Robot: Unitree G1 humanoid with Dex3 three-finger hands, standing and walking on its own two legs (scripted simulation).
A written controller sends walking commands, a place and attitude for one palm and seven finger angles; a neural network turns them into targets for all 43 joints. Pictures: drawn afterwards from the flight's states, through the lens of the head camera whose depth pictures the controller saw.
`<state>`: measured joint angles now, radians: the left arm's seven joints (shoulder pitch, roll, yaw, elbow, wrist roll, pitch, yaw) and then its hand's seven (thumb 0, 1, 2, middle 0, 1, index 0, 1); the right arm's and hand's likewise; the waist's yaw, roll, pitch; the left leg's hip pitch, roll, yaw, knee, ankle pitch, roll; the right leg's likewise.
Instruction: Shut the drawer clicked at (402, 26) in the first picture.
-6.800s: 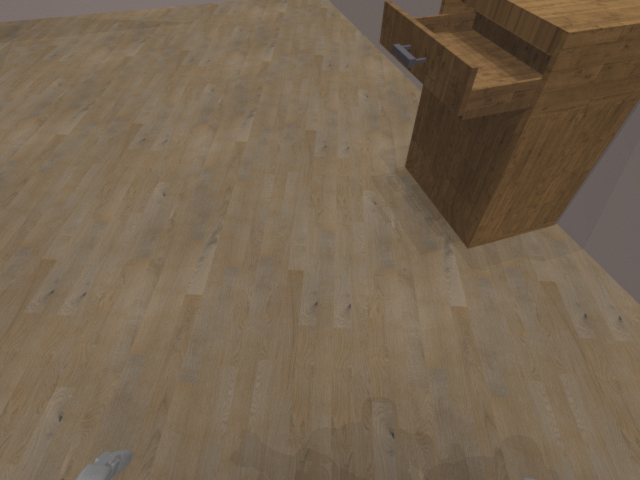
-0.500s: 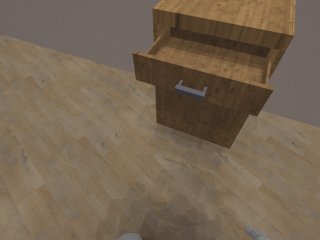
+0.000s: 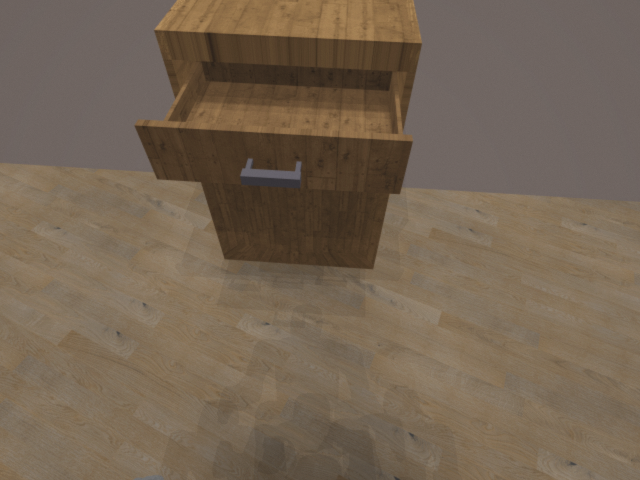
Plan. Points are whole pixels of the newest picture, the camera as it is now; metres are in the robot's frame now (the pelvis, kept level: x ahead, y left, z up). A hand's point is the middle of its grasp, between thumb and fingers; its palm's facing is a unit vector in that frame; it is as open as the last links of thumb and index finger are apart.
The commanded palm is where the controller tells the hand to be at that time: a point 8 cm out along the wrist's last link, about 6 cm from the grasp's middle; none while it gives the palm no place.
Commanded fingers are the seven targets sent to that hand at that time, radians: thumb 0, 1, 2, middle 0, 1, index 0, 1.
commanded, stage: take the last steps up to it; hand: left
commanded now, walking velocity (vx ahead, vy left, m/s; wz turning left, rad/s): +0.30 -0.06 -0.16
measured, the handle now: (272, 171) +0.66 +0.12 -0.05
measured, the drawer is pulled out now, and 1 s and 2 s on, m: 0.25 0.25 0.25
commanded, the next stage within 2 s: come to a stop and stand still in 0.86 s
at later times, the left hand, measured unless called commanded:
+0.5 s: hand out of the picture +0.02 +0.11 -0.16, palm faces +0.06 -0.98 -0.19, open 7.3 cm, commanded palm none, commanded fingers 0.00 0.90 0.90 -0.20 -0.30 -0.20 -0.30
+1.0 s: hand (232, 337) +0.36 +0.17 -0.17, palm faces -0.03 -0.98 -0.18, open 7.3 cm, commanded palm none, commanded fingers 0.00 0.90 0.90 -0.20 -0.30 -0.20 -0.30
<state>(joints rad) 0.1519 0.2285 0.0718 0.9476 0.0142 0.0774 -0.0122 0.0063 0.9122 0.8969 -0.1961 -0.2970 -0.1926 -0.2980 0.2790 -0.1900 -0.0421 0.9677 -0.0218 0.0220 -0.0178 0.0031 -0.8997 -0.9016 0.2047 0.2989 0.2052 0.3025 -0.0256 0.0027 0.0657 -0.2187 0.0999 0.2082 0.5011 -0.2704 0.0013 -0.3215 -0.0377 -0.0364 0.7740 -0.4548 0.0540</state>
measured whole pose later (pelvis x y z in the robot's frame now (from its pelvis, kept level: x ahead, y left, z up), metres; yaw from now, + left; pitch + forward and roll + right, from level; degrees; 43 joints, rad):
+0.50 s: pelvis +0.10 -0.05 +0.00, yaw -3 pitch +0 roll +0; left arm 0.46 0.10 0.01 1.14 0.02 -0.06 0.02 0.00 0.92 0.90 -0.20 -0.30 -0.20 -0.30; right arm 0.20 -0.20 -0.06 1.06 -0.02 0.03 0.02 0.01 -0.91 -0.90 0.20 0.30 0.20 0.30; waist 0.03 0.04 0.02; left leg -0.56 0.10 0.07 0.93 -0.22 -0.05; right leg 0.07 0.06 -0.05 0.26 -0.33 -0.07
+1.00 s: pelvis +0.27 -0.01 +0.00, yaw -5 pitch -1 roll +0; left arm 0.16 0.18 0.06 1.02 0.02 0.00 0.01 0.00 0.92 0.90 -0.19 -0.30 -0.19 -0.30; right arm 0.31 -0.16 -0.04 1.08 -0.01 -0.05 -0.02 -0.01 -0.93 -0.90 0.20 0.30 0.20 0.30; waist 0.00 -0.04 0.04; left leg -0.11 -0.03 0.16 0.37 -0.25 0.07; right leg -0.53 -0.11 -0.03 0.93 -0.24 0.03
